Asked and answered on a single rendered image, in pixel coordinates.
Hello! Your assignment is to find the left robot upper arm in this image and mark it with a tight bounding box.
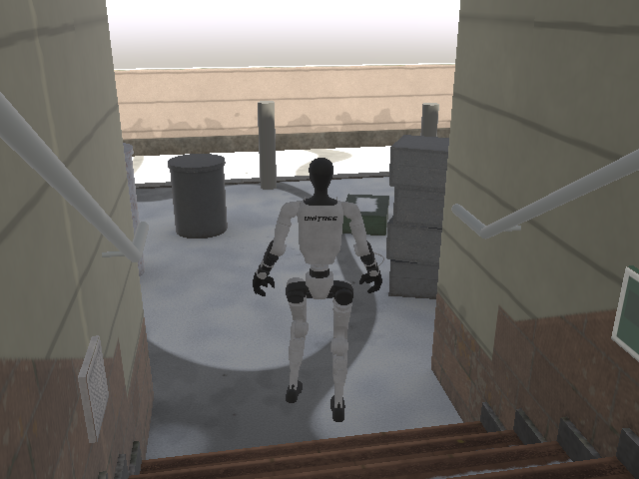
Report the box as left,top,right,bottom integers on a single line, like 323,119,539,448
270,201,301,256

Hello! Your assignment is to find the robot right forearm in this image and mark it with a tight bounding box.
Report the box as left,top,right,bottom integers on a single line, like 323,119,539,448
360,241,379,276

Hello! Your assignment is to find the robot right hand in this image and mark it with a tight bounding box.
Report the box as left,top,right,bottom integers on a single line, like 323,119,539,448
359,271,382,293

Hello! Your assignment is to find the right robot upper arm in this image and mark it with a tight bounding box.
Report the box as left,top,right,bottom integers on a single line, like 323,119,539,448
341,202,370,256

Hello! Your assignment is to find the robot head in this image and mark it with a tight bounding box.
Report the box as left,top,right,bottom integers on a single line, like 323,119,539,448
304,158,337,206

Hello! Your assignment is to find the robot left hand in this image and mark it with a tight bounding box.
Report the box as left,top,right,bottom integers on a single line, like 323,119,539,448
253,273,275,296

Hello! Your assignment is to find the robot right foot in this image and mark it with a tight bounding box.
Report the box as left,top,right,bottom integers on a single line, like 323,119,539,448
330,396,345,422

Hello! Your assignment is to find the robot left forearm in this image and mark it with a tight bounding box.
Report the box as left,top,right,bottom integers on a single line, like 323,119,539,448
256,240,279,279

